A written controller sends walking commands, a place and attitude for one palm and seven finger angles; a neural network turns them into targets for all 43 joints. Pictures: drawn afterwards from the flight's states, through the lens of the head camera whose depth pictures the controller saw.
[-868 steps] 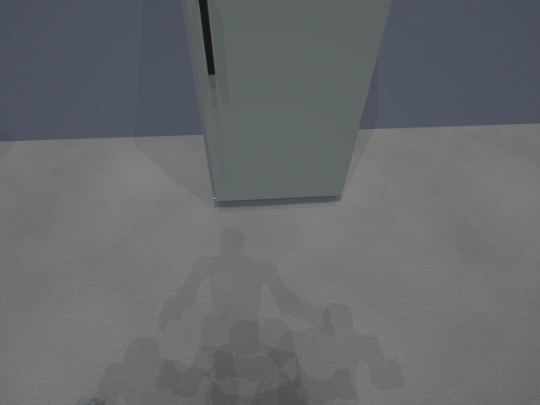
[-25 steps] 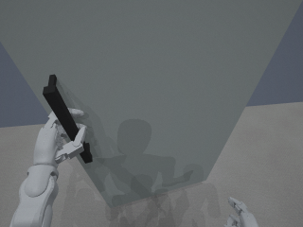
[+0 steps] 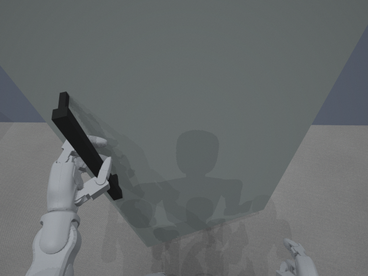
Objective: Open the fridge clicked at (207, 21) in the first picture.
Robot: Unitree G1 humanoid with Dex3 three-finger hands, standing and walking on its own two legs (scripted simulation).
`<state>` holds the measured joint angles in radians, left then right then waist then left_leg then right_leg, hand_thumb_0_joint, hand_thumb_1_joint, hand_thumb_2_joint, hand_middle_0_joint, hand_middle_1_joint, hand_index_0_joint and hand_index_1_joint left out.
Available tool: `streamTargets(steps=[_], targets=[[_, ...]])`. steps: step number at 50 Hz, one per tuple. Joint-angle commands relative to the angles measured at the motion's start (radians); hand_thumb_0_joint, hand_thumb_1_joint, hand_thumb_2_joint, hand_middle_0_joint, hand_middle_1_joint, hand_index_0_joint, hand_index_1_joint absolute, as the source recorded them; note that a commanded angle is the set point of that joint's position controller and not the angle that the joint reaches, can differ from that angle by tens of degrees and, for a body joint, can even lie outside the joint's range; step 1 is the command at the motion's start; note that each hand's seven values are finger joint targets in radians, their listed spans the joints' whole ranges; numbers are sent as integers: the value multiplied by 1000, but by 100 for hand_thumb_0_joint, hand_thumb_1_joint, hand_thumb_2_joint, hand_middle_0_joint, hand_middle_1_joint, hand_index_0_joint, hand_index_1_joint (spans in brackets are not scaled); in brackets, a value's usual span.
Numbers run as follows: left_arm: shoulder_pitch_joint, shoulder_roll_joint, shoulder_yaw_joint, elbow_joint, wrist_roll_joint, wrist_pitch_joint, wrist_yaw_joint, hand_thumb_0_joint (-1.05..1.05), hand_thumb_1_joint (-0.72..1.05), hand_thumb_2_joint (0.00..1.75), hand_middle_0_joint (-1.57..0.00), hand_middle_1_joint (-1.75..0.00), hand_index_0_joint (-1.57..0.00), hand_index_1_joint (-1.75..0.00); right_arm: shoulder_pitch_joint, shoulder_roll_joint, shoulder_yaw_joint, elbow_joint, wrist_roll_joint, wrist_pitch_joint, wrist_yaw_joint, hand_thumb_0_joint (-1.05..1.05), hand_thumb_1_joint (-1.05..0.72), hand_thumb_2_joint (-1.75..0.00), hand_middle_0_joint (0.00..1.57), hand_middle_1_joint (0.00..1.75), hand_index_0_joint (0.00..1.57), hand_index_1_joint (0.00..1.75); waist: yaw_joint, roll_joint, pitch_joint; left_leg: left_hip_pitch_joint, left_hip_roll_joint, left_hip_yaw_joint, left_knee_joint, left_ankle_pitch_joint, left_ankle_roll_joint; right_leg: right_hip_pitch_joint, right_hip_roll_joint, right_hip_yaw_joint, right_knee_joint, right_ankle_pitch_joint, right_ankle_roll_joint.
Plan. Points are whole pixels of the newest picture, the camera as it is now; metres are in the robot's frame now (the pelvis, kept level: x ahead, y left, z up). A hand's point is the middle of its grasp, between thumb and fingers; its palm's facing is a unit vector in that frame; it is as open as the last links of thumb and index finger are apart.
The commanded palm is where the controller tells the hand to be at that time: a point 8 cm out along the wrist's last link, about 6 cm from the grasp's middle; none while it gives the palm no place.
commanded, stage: walk backward, drawing the door open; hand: left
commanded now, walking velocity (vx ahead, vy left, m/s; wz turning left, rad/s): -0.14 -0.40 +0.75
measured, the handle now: (95, 155) +0.31 +0.18 +0.13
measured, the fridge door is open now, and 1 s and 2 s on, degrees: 20 59 76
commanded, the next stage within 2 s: stop walking and hold the door back in 1.30 s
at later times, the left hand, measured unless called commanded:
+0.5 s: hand out of the picture +0.11 +0.05 +0.12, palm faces +0.46 -0.85 -0.24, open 6.4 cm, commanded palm +0.06 +0.08 +0.12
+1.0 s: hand out of the picture +0.01 -0.11 +0.12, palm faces +0.83 -0.47 -0.32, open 6.5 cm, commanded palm -0.05 -0.12 +0.12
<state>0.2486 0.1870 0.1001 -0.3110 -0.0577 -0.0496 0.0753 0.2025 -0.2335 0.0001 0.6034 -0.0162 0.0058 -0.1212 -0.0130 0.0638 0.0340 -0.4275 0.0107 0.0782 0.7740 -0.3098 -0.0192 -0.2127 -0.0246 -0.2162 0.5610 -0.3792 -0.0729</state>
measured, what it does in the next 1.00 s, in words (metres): steps to the right, turning left: left foot, then right foot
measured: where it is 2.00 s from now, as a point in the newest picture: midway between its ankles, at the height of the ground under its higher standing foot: outside the picture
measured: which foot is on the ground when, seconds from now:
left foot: up 0.00-0.00, down 0.02-0.34, up 0.36-0.56, down 0.58-0.82, up 0.84-1.00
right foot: down 0.00-0.04, up 0.06-0.30, down 0.32-0.56, up 0.58-0.80, down 0.82-1.00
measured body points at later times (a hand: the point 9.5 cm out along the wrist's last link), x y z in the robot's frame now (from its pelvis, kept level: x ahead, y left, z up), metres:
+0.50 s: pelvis -0.06 -0.18 +0.00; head -0.04 -0.20 +0.45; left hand +0.08 +0.09 +0.14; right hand +0.18 -0.34 -0.10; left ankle -0.10 -0.06 -0.67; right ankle +0.00 -0.23 -0.73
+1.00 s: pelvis -0.02 -0.42 +0.00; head +0.02 -0.41 +0.45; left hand -0.03 -0.10 +0.14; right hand +0.27 -0.45 -0.11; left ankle -0.10 -0.35 -0.66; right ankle +0.08 -0.42 -0.73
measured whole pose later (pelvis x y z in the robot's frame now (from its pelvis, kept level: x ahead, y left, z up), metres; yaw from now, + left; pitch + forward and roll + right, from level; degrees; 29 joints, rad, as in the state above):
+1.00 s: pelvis -0.02 -0.42 +0.00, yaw +50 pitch -2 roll +2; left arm 0.33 0.23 0.14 -0.37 -0.01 -0.08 0.07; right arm 0.18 -0.19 -0.04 0.65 -0.02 -0.11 -0.11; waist -0.01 0.01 0.11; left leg -0.46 0.02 0.12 1.11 -0.59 -0.04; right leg -0.32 -0.08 -0.17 0.59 -0.23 -0.07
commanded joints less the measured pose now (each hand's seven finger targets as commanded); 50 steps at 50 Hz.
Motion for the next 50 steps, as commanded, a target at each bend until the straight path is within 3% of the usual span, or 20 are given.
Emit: streamTargets(steps=[1, 3, 9, 13, 15, 17, 20, 26, 27, 28, 29, 33, 35, 38, 40, 41, 42, 43, 45, 50], targets=[[-112, 96, 8, -306, -6, -76, 4, 0, 90, 90, -45, -140, -45, -140, -54, -83, -33, -150, -20, -82, -28, 0, -90, -90, 20, 30, 20, 30, -55, 60, -266, 529, 257, -383, -439, 683, 123, -291, 30, 59, 416, 227, 113], [-76, 128, 24, -315, 62, -96, 19, 0, 90, 90, -45, -140, -45, -140, -87, -77, -44, -149, -53, -92, 9, 0, -90, -90, 20, 30, 20, 30, -20, 73, -220, 497, 460, -790, -513, 737, 202, -423, 67, 287, 695, -131, 128], [-52, 98, 15, -322, 59, -76, 18, 0, 90, 90, -45, -140, -45, -140, -149, -57, -38, -112, -27, -121, 18, 0, -90, -90, 20, 30, 20, 30, 24, 173, -140, 24, 199, -325, -585, -107, 83, -33, 59, 225, 255, 27, 111], [-67, 102, 10, -331, 48, -72, 18, 0, 90, 90, -45, -140, -45, -140, -147, -55, -46, -123, -6, -150, 23, 0, -90, -90, 20, 30, 20, 30, 5, 301, -148, -76, 135, -317, -591, -241, 58, 154, 126, 134, 2, -22, 117], [-65, 123, 22, -335, 44, -82, 16, 0, 90, 90, -45, -140, -45, -140, -121, -26, -45, -105, 7, -154, 32, 0, -90, -90, 20, 30, 20, 30, -12, 151, -153, -33, 13, -202, -408, -223, 23, 112, 78, 143, -235, 26, 89], [-125, 210, 88, -410, 41, -79, 27, 0, 90, 90, -45, -140, -45, -140, -123, 11, -43, -85, 6, -142, 33, 0, -90, -90, 20, 30, 20, 30, -16, -156, -182, 93, -74, -10, 66, -106, -44, -181, -173, 268, -372, -110, -29], [-115, 144, 40, -310, 61, -64, -8, 0, 90, 90, -45, -140, -45, -140, -138, 2, -51, -101, -13, -159, -3, 0, -90, -90, 20, 30, 20, 30, 17, -271, -110, -92, 7, -38, 544, -227, -14, -178, -271, 264, -290, 118, -134], [-88, 94, -5, -377, 42, -105, -25, 0, 90, 90, -45, -140, -45, -140, -10, -8, -38, -130, -27, -200, -24, 0, -90, -90, 20, 30, 20, 30, -26, -153, -190, 193, 47, 47, -242, -26, 7, -59, -156, 99, 19, 437, -63], [-85, 86, -38, -366, 36, -104, -23, 0, 90, 90, -45, -140, -45, -140, 25, -33, -52, -132, -24, -201, -24, 0, -90, -90, 20, 30, 20, 30, -63, -45, -200, 403, 134, -53, -367, 146, 29, -233, -127, 75, 202, 330, 1], [-101, 78, -37, -398, 42, -124, -24, 0, 90, 90, -45, -140, -45, -140, 13, -87, -68, -156, -40, -207, -13, 0, -90, -90, 20, 30, 20, 30, -47, 176, -190, 600, 442, -533, -469, 532, 159, -545, 4, 92, 460, -53, 118], [-118, 105, -17, -401, 84, -159, -20, 0, 90, 90, -45, -140, -45, -140, -6, -101, -65, -146, -57, -197, 6, 0, -90, -90, 20, 30, 20, 30, -26, 162, -173, 588, 607, -749, -492, 696, 275, -597, -9, 252, 653, -167, 164], [-83, 122, 29, -424, 90, -163, -34, 0, 90, 90, -45, -140, -45, -140, -107, -88, -78, -106, -40, -192, 28, 0, -90, -90, 20, 30, 20, 30, 4, 129, -59, 193, 424, -452, -454, 252, 197, -386, -64, 340, 557, 25, 131], [-57, 75, 11, -378, 68, -135, -22, 0, 90, 90, -45, -140, -45, -140, -102, -83, -73, -107, -20, -195, 38, 0, -90, -90, 20, 30, 20, 30, 19, 182, -94, -3, 274, -242, -471, -5, 102, -79, -3, 235, 320, 58, 126], [-53, 102, 47, -361, 62, -117, -1, 0, 90, 90, -45, -140, -45, -140, -124, -71, -69, -125, 7, -188, 39, 0, -90, -90, 20, 30, 20, 30, 22, 227, -116, -158, 185, -207, -446, -259, 66, 175, 87, 87, 68, 29, 136], [-84, 166, 92, -389, 63, -116, 9, 0, 90, 90, -45, -140, -45, -140, -103, -23, -67, -104, 16, -185, 45, 0, -90, -90, 20, 30, 20, 30, 16, -42, -166, -62, 23, -56, -101, -253, -3, 85, -11, 152, -236, -7, 88], [-118, 242, 155, -431, 65, -111, 17, 0, 90, 90, -45, -140, -45, -140, -108, 10, -66, -107, 13, -182, 43, 0, -90, -90, 20, 30, 20, 30, 19, -300, -164, -119, -50, 19, 288, -276, -40, -26, -215, 373, -330, -68, -17], [-114, 267, 182, -402, 72, -107, 20, 0, 90, 90, -45, -140, -45, -140, -124, -2, -81, -108, 5, -197, 36, 0, -90, -90, 20, 30, 20, 30, 49, -384, -190, -135, -68, -32, 618, -358, -31, -117, -360, 578, -362, -99, -135], [-96, 264, 164, -365, 64, -107, 3, 0, 90, 90, -45, -140, -45, -140, -116, -16, -91, -95, -2, -200, 26, 0, -90, -90, 20, 30, 20, 30, 25, -353, -149, -129, -23, -75, 739, -325, -19, -161, -360, 575, -337, -69, -153], [-86, 221, 153, -351, 60, -136, -10, 0, 90, 90, -45, -140, -45, -140, -141, 13, -53, -109, -18, -181, 21, 0, -90, -90, 20, 30, 20, 30, 30, -220, -109, -147, 27, -5, 584, -265, -33, -15, -255, 262, -212, 223, -129], [-58, 203, 155, -383, 43, -127, 6, 0, 90, 90, -45, -140, -45, -140, -69, -1, -43, -143, -22, -184, 0, 0, -90, -90, 20, 30, 20, 30, 21, -253, -175, 95, 12, 86, 21, -263, 3, 8, -220, 178, -183, 304, -97]])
